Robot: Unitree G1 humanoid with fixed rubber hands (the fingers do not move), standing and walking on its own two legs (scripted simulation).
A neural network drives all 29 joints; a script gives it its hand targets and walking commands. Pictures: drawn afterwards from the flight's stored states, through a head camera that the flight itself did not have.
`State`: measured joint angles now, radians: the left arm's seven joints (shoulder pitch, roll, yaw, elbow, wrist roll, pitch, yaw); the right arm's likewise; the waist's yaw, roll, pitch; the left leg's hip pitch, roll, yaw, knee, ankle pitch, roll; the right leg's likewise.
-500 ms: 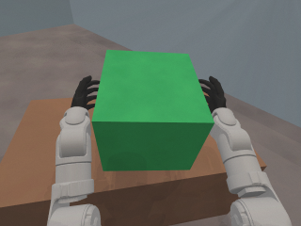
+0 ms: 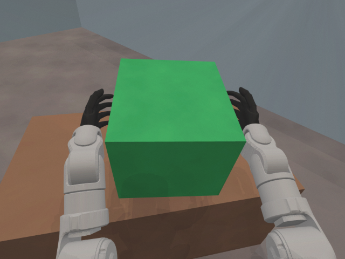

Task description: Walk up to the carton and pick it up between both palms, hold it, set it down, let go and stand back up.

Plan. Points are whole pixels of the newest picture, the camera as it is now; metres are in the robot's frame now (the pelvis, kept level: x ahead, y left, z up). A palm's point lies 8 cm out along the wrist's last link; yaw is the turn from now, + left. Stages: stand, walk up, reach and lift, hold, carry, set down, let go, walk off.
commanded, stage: hold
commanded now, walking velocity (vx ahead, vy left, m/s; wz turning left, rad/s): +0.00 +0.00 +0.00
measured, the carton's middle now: (169, 126) +0.41 +0.01 +0.13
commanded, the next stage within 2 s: none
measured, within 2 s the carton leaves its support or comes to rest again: neither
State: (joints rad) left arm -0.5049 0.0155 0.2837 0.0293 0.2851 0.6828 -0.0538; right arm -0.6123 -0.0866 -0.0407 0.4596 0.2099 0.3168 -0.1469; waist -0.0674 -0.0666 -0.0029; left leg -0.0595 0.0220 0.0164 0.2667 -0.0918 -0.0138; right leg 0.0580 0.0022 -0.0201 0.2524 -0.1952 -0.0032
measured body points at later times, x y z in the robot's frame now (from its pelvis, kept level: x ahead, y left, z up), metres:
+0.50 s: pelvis +0.00 +0.00 +0.00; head -0.05 +0.02 +0.45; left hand +0.36 +0.18 +0.19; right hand +0.37 -0.16 +0.19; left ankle +0.04 +0.13 -0.75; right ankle -0.03 -0.11 -0.75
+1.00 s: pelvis +0.00 +0.00 +0.00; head -0.05 +0.03 +0.45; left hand +0.36 +0.18 +0.19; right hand +0.37 -0.16 +0.19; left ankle +0.04 +0.13 -0.75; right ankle -0.03 -0.11 -0.75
